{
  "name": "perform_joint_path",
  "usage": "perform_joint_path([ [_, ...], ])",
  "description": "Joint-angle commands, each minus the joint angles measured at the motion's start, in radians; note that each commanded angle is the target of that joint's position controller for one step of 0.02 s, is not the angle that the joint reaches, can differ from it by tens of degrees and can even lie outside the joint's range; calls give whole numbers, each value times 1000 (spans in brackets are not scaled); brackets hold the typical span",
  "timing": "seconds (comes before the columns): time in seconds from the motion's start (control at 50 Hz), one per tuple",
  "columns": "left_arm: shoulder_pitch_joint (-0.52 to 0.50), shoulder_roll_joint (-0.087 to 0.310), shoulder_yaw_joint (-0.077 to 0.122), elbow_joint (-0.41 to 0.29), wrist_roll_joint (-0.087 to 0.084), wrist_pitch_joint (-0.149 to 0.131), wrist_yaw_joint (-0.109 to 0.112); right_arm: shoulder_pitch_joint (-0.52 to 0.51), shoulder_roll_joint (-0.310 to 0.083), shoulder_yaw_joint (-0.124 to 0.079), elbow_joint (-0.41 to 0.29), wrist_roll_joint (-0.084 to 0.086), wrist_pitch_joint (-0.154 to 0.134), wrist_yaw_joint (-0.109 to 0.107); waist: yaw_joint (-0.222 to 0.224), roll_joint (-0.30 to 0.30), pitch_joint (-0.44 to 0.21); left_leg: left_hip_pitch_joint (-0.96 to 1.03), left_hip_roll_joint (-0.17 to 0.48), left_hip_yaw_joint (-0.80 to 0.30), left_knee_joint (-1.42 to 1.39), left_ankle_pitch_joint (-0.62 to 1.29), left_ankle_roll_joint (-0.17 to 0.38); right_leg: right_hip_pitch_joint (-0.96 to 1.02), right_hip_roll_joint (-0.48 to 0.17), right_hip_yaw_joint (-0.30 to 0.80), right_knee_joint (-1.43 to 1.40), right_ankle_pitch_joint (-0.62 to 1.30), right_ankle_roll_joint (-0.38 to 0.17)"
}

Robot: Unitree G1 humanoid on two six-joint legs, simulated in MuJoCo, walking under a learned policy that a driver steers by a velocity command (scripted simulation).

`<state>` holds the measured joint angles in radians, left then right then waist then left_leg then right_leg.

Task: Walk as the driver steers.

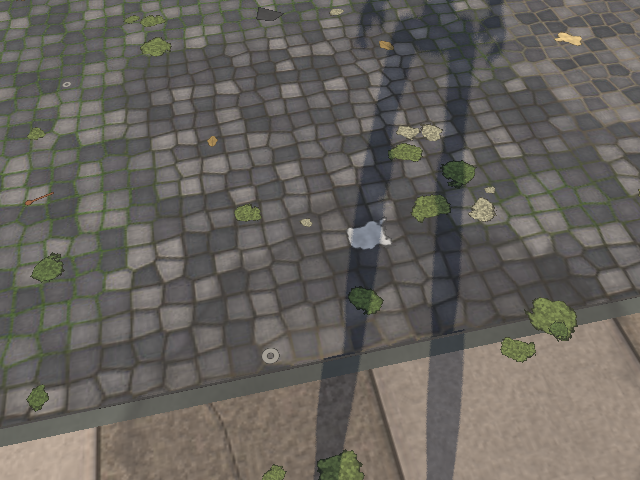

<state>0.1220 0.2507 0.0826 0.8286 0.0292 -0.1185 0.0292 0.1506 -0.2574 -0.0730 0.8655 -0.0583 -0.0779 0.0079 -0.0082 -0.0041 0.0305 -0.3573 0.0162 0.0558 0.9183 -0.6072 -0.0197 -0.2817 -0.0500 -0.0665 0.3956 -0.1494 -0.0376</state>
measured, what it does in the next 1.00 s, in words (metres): steps on the spot, turning left: left foot, then right foot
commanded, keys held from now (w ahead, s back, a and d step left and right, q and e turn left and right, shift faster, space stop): q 0.58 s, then e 0.42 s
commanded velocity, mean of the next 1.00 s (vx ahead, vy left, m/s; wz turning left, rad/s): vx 0.01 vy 0.00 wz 0.26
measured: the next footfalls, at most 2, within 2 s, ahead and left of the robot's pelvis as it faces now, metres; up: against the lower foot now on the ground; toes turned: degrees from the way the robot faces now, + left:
left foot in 0.24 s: +0.04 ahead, +0.15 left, +0.00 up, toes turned +12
right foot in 0.74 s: +0.16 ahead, -0.07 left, +0.00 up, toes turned +17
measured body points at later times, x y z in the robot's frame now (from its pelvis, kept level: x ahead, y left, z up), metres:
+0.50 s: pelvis +0.04 +0.07 +0.01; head +0.07 +0.10 +0.46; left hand +0.11 +0.39 -0.09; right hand +0.22 -0.18 -0.09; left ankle +0.00 +0.14 -0.75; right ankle +0.07 -0.08 -0.68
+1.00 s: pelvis +0.07 +0.05 -0.01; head +0.10 +0.06 +0.44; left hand +0.15 +0.36 -0.10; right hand +0.32 -0.20 -0.08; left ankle -0.02 +0.14 -0.72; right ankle +0.12 -0.08 -0.75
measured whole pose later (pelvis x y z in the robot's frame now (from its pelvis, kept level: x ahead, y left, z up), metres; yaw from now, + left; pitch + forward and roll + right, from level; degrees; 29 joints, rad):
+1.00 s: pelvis +0.07 +0.05 -0.01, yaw +15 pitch +0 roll +0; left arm 0.13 0.31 0.06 0.76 0.02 -0.12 -0.04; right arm 0.15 -0.37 -0.08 0.66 -0.03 -0.05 -0.04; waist 0.01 -0.01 0.07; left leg -0.27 -0.04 -0.04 0.77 -0.55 -0.02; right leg -0.28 -0.01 0.04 0.51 -0.24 -0.02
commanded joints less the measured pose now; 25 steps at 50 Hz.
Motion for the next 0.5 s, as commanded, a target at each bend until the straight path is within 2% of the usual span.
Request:
perform_joint_path([
  [0.02,-50,131,41,-93,-4,-8,32,97,-59,-19,-36,-9,-6,-12,-41,-100,-90,-9,41,-34,144,92,4,73,-253,133,-227,324,-234],
  [0.04,-76,138,45,-111,3,-4,36,115,-45,-15,-31,0,-2,5,-53,-78,-83,25,43,-16,85,159,7,58,-225,74,-240,297,-204],
  [0.06,-78,150,53,-122,8,0,39,108,-43,-13,-33,8,2,24,-41,-78,-80,34,42,4,26,205,3,77,-206,35,-243,288,-190],
  [0.1,-30,176,70,-125,17,8,43,66,-48,-5,-57,18,12,52,2,-83,-83,-6,67,-11,-97,228,-1,183,-237,32,-228,262,-191],
  [0.14,11,200,84,-126,27,9,37,56,-61,0,-76,25,16,61,30,-90,-81,-39,90,-35,-189,232,5,263,-295,63,-215,238,-207],
  [0.16,11,204,87,-130,28,10,33,64,-72,-1,-80,27,14,60,30,-93,-81,-40,93,-39,-226,252,14,280,-315,71,-208,220,-208],
  [0.18,-7,202,86,-137,27,11,30,77,-85,-5,-80,28,9,58,20,-89,-81,-20,86,-32,-278,295,28,276,-322,63,-194,185,-199],
  [0.22,-63,191,77,-141,21,22,24,96,-105,-17,-87,38,-14,61,-6,-80,-85,94,32,4,-432,471,80,208,-299,25,-138,55,-150],
  [0.24,-60,170,67,-130,18,30,18,107,-122,-31,-94,44,-30,61,-11,-62,-99,178,-2,12,-501,578,117,163,-268,4,-91,-26,-107],
  [0.26,-16,116,52,-125,16,37,15,134,-170,-50,-101,39,-46,55,-7,38,-137,280,53,-70,-553,829,192,118,-183,-73,30,-144,-30],
  [0.28,2,33,24,-209,13,31,19,166,-318,-85,-132,55,-63,33,22,272,-207,439,313,-452,-606,1221,446,-74,5,-172,285,-429,82],
  [0.3,-43,95,28,-198,15,18,13,215,-324,-96,-121,10,-87,22,-32,124,-130,472,360,-551,-634,1109,479,-253,53,18,380,-559,99],
  [0.32,-71,119,35,-192,7,25,10,204,-298,-99,-98,-10,-100,12,-28,113,-83,451,306,-471,-646,975,398,-316,15,97,457,-497,95],
  [0.34,-52,178,55,-175,9,32,21,159,-248,-91,-101,11,-93,11,-7,117,-82,446,271,-404,-635,963,355,-332,0,96,550,-457,98],
  [0.36,-35,190,61,-165,25,36,29,126,-202,-72,-113,40,-80,12,14,127,-93,402,263,-372,-634,999,338,-305,-3,107,607,-434,98],
  [0.38,-26,164,52,-164,29,38,29,106,-191,-70,-122,50,-65,14,36,126,-78,320,252,-343,-653,1003,324,-249,-11,117,638,-397,95],
  [0.42,22,144,46,-140,16,36,21,82,-192,-68,-148,28,-44,19,59,96,-74,262,221,-310,-673,992,323,-195,11,106,626,-254,96],
  [0.46,49,134,41,-119,9,44,8,92,-194,-67,-160,17,-43,27,56,96,-76,272,203,-303,-666,981,330,-184,18,101,571,-170,110],
  [0.5,46,133,33,-107,8,59,3,112,-203,-70,-168,19,-50,36,37,103,-71,312,204,-332,-656,953,334,-195,10,104,494,-165,129],
])
Keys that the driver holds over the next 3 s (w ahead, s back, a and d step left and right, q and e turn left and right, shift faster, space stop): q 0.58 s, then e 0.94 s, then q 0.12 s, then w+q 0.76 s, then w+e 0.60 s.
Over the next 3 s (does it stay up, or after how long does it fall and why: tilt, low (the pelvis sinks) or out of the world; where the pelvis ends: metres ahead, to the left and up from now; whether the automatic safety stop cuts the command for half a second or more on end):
stays up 0.69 0.23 -0.07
